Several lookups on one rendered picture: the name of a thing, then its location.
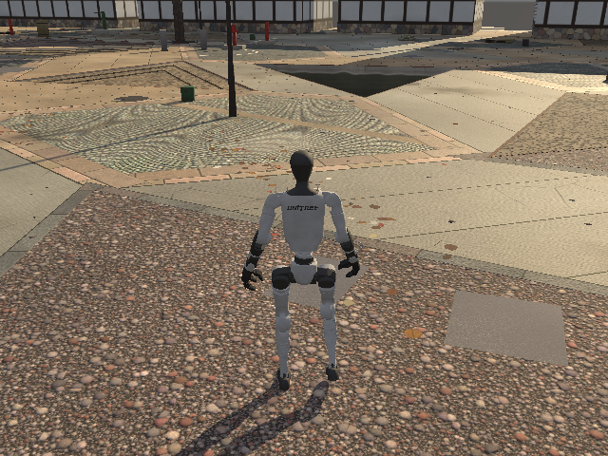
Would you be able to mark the right robot upper arm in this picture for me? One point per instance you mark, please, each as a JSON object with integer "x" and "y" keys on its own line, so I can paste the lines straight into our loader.
{"x": 338, "y": 216}

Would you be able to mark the robot left forearm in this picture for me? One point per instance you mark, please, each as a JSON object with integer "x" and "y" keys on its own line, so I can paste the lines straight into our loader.
{"x": 254, "y": 254}

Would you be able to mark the robot left foot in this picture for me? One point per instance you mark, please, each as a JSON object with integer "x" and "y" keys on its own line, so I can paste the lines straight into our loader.
{"x": 284, "y": 383}

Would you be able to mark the robot head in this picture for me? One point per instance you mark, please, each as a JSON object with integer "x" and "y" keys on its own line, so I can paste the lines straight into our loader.
{"x": 302, "y": 163}

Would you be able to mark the left robot upper arm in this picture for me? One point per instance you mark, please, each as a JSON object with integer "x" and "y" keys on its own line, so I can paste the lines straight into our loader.
{"x": 267, "y": 217}

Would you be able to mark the left robot hand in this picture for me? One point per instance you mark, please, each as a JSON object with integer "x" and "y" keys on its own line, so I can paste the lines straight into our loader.
{"x": 247, "y": 275}

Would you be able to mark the right robot hand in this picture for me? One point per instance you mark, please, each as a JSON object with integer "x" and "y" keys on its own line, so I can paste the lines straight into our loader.
{"x": 346, "y": 264}

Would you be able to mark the robot right forearm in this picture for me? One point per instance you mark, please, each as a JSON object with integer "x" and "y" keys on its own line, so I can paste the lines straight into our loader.
{"x": 349, "y": 249}

